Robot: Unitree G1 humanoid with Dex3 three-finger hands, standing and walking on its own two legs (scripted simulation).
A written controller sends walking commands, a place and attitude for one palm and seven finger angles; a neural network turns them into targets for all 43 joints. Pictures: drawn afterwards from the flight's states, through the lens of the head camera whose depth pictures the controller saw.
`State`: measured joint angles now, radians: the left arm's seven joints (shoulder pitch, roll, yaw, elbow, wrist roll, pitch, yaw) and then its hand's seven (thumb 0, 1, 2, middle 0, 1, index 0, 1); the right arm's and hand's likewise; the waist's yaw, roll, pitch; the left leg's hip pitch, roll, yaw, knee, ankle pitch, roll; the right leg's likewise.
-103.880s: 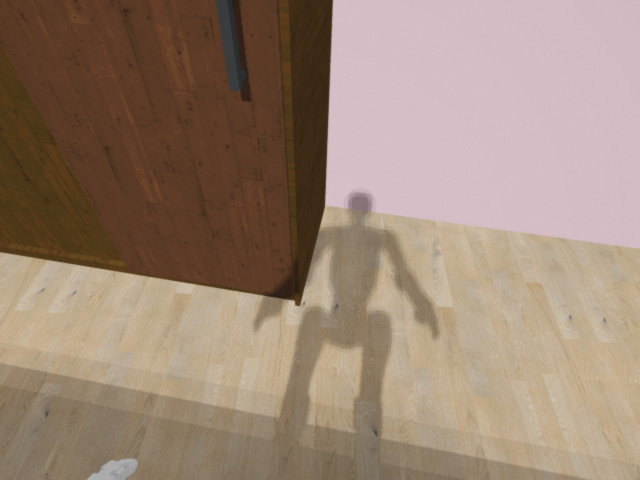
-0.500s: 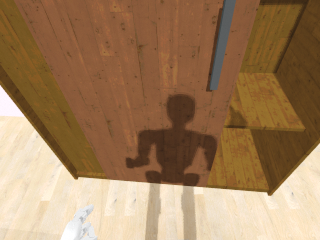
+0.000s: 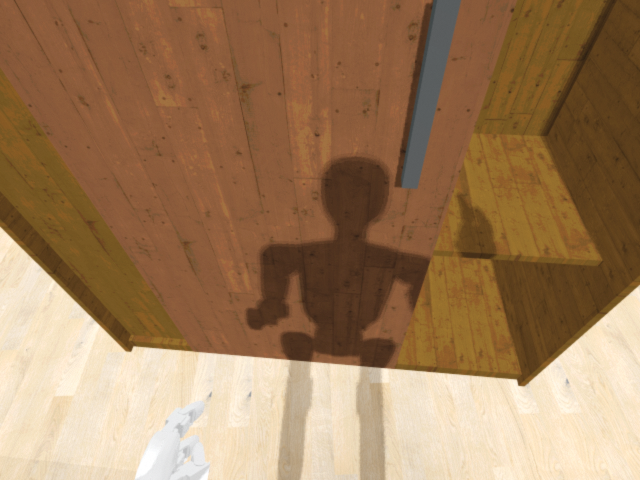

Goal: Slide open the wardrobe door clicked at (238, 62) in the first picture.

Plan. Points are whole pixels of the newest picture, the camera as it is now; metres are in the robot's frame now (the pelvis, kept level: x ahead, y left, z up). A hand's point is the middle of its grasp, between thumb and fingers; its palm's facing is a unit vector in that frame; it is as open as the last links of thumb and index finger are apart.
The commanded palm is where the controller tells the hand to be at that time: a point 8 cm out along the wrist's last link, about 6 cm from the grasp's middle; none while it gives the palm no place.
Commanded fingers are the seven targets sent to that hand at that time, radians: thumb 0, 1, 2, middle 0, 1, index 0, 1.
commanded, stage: stop stepping back and stand still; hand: right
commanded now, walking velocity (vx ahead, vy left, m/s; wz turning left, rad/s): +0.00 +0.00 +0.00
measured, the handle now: (424, 94) +0.51 -0.10 +0.22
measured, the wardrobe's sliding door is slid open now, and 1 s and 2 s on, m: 0.39 0.39 0.39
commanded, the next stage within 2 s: let the arm hang, fingers relaxed in 0.44 s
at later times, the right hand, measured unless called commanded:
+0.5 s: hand out of the picture +0.24 -0.28 +0.15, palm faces +0.41 +0.77 -0.49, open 7.4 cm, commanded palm +0.17 -0.31 +0.18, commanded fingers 0.00 -0.90 -0.90 0.20 0.30 0.20 0.30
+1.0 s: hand out of the picture +0.02 -0.19 -0.17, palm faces +0.04 +0.98 -0.18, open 7.0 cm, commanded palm none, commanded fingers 0.00 -0.90 -0.90 0.20 0.30 0.20 0.30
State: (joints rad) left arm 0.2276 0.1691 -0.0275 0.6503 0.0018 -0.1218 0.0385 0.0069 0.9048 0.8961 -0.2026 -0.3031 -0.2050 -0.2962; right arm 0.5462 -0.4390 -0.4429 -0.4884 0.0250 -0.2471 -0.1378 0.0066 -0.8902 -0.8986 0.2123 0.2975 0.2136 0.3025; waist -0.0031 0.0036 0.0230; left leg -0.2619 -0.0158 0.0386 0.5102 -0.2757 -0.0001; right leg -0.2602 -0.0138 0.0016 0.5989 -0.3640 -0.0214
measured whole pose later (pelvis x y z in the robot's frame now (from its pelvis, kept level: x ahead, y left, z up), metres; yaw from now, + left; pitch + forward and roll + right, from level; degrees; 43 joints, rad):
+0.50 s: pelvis +0.03 -0.01 +0.00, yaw +0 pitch +2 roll +1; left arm 0.16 0.20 -0.01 0.57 -0.02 -0.05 0.06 0.01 0.91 0.90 -0.20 -0.30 -0.20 -0.30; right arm 0.54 -0.41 -0.43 -0.46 0.05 -0.20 -0.15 0.01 -0.89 -0.90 0.21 0.30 0.21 0.30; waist -0.01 0.00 0.04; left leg -0.21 0.01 0.03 0.48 -0.30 -0.01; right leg -0.18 0.01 -0.01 0.51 -0.37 -0.03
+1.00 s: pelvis -0.01 -0.01 +0.01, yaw -2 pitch +0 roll +1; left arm 0.31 0.19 -0.01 0.98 0.02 0.03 0.03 0.00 0.91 0.90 -0.20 -0.30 -0.20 -0.30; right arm 0.27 -0.20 -0.01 0.96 -0.01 0.04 -0.02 -0.02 -0.97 -0.90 0.21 0.30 0.21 0.30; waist 0.00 0.03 0.06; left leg -0.21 0.02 0.06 0.46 -0.25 -0.02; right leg -0.21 0.02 0.01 0.53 -0.32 -0.04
